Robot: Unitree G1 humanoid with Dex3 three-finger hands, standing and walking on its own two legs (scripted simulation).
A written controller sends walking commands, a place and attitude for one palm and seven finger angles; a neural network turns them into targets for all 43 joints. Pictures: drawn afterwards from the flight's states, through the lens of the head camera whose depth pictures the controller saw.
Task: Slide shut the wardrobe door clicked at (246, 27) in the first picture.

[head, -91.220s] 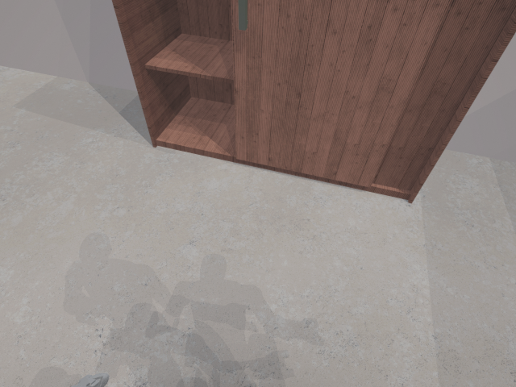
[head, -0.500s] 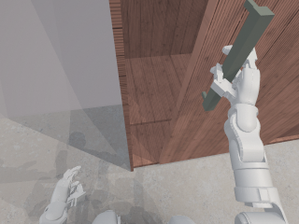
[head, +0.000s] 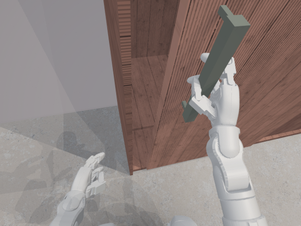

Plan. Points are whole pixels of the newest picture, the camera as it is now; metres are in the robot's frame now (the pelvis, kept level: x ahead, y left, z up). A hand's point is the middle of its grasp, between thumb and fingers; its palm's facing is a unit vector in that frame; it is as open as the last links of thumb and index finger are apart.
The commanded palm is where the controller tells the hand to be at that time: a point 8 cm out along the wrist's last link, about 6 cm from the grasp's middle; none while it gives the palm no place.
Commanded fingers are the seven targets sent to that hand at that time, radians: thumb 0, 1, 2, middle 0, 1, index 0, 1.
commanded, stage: step sideways, sliding the door along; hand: right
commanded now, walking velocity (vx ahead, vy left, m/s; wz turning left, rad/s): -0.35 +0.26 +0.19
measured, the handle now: (201, 77) +0.40 -0.14 +0.17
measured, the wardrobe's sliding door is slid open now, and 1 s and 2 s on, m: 0.08 0.00 0.00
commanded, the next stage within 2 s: none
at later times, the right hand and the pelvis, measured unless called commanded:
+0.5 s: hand (158, 103) +0.33 -0.03 +0.16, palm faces +0.05 +1.00 -0.04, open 7.0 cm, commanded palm +0.30 -0.02 +0.16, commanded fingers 0.00 -0.90 -0.90 0.45 1.40 0.45 1.40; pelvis -0.02 +0.05 -0.01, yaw +2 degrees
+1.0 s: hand (152, 99) +0.34 -0.02 +0.16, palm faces +0.33 +0.94 -0.04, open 7.0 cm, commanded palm +0.30 +0.02 +0.16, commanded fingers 0.00 -0.90 -0.90 0.45 1.40 0.45 1.40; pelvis -0.05 +0.15 +0.01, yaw +3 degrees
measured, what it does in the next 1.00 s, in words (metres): steps to the left: left foot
